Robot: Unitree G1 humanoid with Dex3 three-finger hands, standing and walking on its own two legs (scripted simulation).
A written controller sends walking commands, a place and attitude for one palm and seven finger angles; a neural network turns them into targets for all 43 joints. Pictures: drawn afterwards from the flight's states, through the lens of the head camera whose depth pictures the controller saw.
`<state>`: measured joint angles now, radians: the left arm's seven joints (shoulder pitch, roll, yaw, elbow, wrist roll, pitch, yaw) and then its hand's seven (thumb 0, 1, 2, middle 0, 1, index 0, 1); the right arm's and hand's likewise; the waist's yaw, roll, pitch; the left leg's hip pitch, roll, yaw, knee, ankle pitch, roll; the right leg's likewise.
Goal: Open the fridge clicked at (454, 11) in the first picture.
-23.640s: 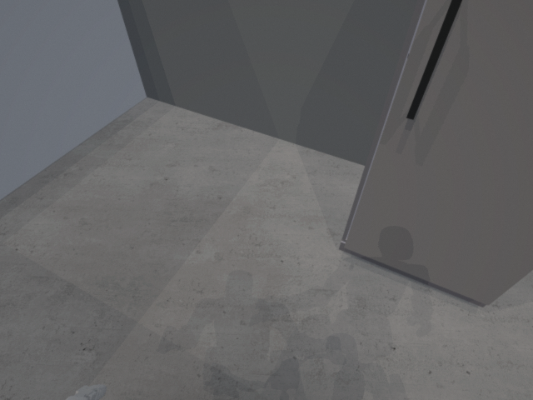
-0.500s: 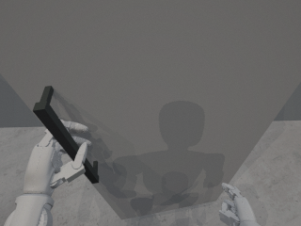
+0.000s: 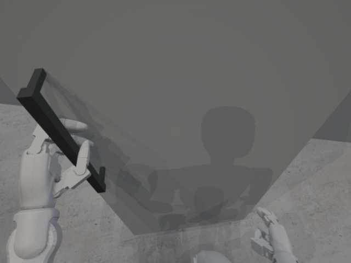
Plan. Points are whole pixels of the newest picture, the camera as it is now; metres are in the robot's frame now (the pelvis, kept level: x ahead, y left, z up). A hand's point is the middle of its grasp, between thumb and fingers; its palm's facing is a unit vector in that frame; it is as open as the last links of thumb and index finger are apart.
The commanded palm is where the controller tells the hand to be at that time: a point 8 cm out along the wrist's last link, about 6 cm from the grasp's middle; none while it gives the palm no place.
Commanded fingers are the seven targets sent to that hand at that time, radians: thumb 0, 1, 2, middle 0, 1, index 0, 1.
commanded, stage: walk backward, drawing the door open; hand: left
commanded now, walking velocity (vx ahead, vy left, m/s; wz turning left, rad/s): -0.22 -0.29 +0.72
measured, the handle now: (77, 146) +0.28 +0.18 +0.16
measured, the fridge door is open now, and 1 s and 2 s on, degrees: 17 51 73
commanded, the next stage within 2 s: stop walking and hold the door back in 1.42 s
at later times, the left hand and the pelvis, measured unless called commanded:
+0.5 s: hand (99, 256) +0.12 +0.10 +0.17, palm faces +0.48 -0.85 -0.23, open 6.2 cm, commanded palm +0.07 +0.13 +0.17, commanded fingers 0.00 0.90 0.90 -0.45 -1.40 -0.45 -1.40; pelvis -0.07 -0.14 -0.01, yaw +22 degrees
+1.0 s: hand out of the picture +0.01 -0.01 +0.17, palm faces +0.82 -0.50 -0.29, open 6.2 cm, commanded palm -0.05 -0.01 +0.17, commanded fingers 0.00 0.90 0.90 -0.45 -1.40 -0.45 -1.40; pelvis -0.06 -0.33 +0.00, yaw +43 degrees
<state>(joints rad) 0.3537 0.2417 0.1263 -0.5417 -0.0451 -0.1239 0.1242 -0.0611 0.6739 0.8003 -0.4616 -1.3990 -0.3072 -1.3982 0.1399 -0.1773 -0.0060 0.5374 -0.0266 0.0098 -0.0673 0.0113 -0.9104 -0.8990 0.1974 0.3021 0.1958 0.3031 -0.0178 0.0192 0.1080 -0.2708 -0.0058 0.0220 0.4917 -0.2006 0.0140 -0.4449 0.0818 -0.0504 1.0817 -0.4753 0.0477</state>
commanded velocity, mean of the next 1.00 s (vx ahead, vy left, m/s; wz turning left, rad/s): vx -0.19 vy -0.25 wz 0.70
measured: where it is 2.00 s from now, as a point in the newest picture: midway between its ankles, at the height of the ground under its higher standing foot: outside the picture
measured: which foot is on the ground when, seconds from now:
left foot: down 0.00-0.26, up 0.28-0.46, down 0.48-0.82, up 0.84-1.00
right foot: up 0.00-0.22, down 0.24-0.48, up 0.50-0.80, down 0.82-1.00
